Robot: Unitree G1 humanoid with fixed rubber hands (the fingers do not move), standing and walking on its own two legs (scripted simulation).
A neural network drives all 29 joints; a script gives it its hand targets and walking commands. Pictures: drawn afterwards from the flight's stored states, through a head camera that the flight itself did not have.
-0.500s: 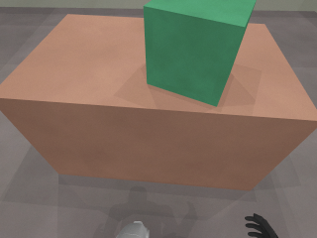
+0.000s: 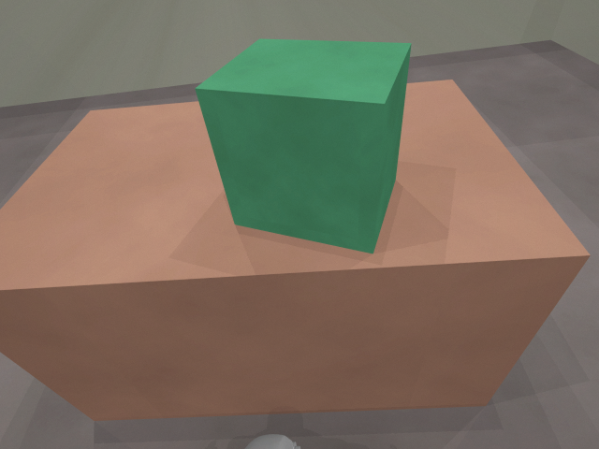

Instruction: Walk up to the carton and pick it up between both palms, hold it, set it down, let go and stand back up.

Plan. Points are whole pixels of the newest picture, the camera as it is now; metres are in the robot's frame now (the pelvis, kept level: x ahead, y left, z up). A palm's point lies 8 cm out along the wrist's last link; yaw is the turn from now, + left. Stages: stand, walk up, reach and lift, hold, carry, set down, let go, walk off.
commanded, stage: walk up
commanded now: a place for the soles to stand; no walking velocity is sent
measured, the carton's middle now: (314, 142) +0.63 +0.02 +0.11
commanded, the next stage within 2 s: none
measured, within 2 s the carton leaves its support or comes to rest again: neither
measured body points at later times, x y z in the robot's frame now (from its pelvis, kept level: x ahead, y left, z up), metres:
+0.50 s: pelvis +0.10 +0.03 +0.00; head +0.13 +0.05 +0.45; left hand +0.21 +0.29 -0.12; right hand +0.21 -0.25 -0.08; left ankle +0.15 +0.17 -0.70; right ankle +0.12 -0.10 -0.70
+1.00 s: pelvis +0.12 +0.01 +0.02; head +0.14 +0.01 +0.47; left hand +0.27 +0.27 -0.07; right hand +0.28 -0.25 -0.08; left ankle +0.15 +0.16 -0.70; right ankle +0.12 -0.10 -0.70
